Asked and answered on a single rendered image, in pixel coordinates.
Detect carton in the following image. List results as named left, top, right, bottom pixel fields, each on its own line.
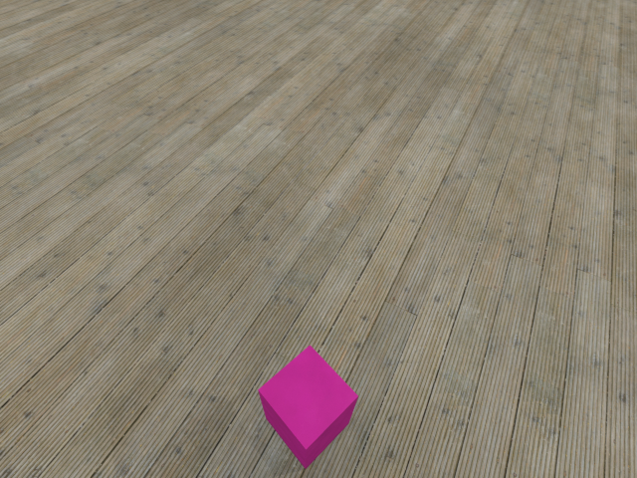
left=258, top=345, right=358, bottom=469

